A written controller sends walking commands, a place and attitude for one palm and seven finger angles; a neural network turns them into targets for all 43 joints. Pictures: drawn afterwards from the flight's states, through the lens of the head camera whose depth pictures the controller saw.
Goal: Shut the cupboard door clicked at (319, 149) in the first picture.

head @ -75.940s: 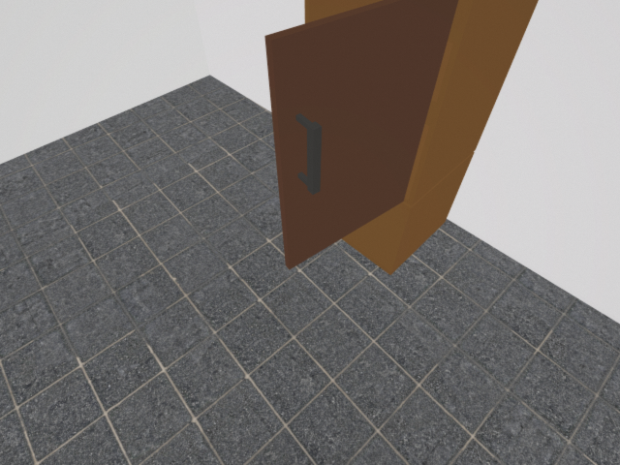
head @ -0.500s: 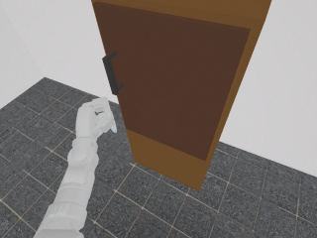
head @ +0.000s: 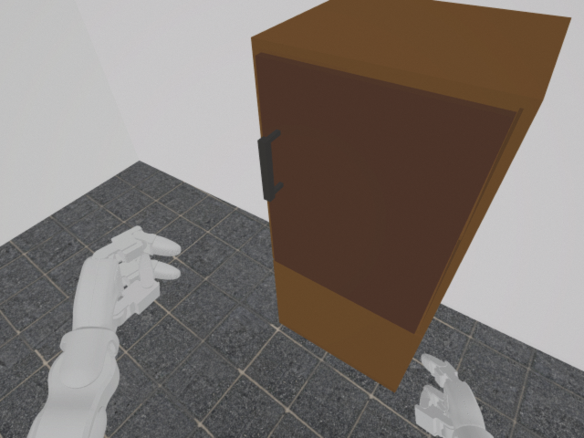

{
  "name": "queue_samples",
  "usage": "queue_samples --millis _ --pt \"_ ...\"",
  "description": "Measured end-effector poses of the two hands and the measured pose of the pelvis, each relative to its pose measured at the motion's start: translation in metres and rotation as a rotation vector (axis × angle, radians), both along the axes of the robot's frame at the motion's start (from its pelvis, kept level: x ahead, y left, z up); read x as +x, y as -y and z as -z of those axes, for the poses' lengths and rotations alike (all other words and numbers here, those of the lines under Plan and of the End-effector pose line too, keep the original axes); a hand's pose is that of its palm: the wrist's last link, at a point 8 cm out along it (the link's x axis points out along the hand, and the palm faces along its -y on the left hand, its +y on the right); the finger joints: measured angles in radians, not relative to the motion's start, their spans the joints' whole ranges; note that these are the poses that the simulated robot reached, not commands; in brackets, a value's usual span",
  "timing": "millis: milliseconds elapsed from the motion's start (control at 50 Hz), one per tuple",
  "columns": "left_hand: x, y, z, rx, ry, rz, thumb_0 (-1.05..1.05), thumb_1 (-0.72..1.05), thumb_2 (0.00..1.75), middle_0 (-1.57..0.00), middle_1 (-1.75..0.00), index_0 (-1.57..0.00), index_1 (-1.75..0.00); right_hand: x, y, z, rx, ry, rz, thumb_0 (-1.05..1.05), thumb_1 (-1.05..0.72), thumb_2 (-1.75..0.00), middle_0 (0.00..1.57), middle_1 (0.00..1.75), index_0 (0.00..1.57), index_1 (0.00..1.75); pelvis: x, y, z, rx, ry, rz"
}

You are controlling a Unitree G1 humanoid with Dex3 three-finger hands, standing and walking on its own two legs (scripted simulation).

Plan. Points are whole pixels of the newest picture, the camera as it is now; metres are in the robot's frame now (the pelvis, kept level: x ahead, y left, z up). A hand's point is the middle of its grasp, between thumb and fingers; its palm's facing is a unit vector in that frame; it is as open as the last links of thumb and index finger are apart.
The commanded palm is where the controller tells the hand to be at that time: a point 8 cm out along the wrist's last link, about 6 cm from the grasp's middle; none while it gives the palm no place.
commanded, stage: draw the hand back to the body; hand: left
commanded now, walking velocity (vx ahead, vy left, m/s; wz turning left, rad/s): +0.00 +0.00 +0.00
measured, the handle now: (272, 166) +0.63 +0.12 +0.03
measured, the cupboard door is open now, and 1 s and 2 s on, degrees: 0 0 0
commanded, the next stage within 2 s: step back with the hand held close in 0.68 s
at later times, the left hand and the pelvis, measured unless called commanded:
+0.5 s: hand (53, 324) +0.18 +0.27 +0.16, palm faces +0.50 -0.78 -0.39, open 7.2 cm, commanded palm +0.14 +0.30 +0.17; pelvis +0.00 +0.00 +0.00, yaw +1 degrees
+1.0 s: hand (78, 312) +0.19 +0.25 +0.15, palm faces +0.42 -0.78 -0.46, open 7.4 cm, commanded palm +0.14 +0.29 +0.17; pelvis +0.00 -0.01 +0.00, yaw +0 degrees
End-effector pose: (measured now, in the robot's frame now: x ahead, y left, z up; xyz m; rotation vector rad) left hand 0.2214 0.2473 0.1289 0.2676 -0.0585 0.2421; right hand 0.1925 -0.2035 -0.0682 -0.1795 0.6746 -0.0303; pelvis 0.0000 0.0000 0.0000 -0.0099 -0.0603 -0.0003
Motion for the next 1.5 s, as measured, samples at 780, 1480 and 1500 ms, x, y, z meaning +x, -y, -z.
queue_samples --millis 780,1480,1500 --pt "-0.079 -0.034 -0.049 0.198 0.093 -0.206 0.02 0.89 0.9 -0.21 -0.3 -0.22 -0.31 -0.015 0.031 0.009 -0.013 0.02 0.038 0.01 -0.91 -0.9 0.2 0.3 0.2 0.3 0.001 0.016 0.0 0.003 0.018 -0.001" --pt "-0.142 -0.079 -0.043 0.334 0.162 -0.165 0.02 0.88 0.9 -0.21 -0.3 -0.22 -0.3 -0.11 0.016 0.019 -0.109 -0.066 0.116 0.01 -0.91 -0.9 0.2 0.3 0.2 0.3 -0.074 -0.019 0.018 -0.031 -0.053 -0.023" --pt "-0.148 -0.08 -0.043 0.336 0.168 -0.174 0.02 0.88 0.9 -0.21 -0.3 -0.22 -0.3 -0.114 0.014 0.021 -0.108 -0.071 0.106 0.01 -0.9 -0.9 0.2 0.3 0.2 0.3 -0.078 -0.019 0.019 -0.034 -0.05 -0.03"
